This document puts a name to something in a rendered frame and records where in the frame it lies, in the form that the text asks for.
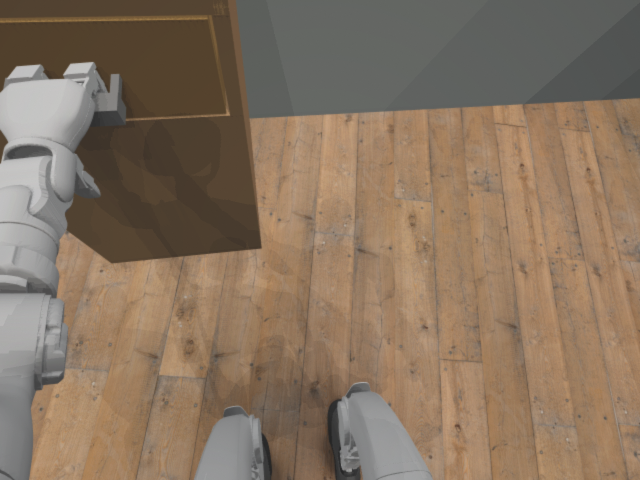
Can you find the robot left forearm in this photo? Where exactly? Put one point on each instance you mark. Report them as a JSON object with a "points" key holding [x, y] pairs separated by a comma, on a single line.
{"points": [[37, 182]]}

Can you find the robot left upper arm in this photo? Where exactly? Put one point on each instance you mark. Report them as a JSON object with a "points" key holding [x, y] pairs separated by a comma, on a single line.
{"points": [[33, 348]]}

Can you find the robot left hand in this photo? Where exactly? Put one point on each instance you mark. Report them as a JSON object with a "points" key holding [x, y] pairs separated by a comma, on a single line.
{"points": [[60, 110]]}

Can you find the robot right shin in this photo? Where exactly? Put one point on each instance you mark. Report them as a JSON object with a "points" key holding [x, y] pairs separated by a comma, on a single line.
{"points": [[350, 458]]}

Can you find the handle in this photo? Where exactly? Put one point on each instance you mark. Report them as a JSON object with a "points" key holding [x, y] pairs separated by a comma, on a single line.
{"points": [[110, 110]]}

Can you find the cabinet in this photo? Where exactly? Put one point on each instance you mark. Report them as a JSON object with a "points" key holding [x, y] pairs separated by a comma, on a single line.
{"points": [[170, 186]]}

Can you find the drawer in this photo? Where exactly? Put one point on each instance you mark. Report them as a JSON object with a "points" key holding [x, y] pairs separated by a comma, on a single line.
{"points": [[169, 65]]}

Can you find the right robot foot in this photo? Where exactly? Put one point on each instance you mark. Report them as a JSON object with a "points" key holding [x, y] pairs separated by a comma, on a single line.
{"points": [[334, 439]]}

